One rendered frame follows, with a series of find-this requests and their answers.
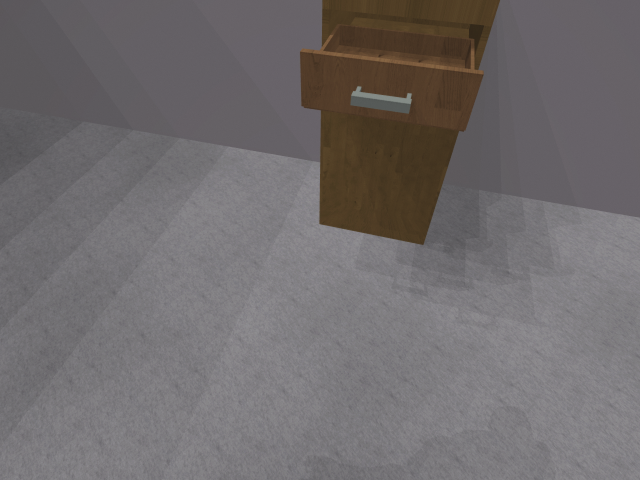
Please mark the handle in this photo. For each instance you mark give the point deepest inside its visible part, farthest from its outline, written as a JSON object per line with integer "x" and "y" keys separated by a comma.
{"x": 382, "y": 102}

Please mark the drawer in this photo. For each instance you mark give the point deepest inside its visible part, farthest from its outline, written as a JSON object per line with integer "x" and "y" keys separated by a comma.
{"x": 439, "y": 72}

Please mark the cabinet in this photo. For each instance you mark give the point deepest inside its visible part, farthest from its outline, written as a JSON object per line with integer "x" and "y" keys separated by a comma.
{"x": 383, "y": 177}

